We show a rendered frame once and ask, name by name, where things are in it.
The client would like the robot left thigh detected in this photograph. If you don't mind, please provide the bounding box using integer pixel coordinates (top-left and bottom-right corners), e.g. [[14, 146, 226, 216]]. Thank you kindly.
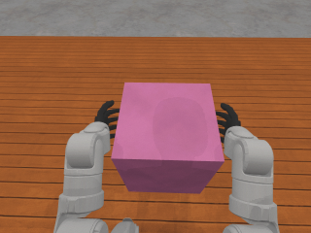
[[111, 221, 139, 233]]

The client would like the left robot forearm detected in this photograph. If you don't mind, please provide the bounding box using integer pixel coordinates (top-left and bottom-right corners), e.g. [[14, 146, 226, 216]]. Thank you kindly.
[[53, 121, 111, 233]]

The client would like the right robot forearm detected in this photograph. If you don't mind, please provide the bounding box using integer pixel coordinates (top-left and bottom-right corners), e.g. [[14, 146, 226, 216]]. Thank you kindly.
[[224, 126, 280, 233]]

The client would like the right robot upper arm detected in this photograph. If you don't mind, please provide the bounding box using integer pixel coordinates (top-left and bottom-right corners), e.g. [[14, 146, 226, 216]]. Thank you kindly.
[[223, 223, 273, 233]]

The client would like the left robot upper arm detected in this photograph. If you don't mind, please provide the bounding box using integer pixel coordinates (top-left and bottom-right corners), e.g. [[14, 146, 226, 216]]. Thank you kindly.
[[56, 217, 109, 233]]

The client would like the left robot shin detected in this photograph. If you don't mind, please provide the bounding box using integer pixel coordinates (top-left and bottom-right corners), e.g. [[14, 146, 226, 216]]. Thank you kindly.
[[122, 217, 133, 222]]

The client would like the robot left hand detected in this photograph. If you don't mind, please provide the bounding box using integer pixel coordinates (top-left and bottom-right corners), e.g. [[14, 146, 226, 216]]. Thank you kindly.
[[94, 100, 120, 139]]

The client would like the robot right hand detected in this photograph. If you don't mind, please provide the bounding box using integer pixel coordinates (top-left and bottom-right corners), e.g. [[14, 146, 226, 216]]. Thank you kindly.
[[216, 103, 241, 144]]

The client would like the carton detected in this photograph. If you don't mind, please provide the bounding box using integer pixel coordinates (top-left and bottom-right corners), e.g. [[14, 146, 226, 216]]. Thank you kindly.
[[111, 83, 225, 194]]

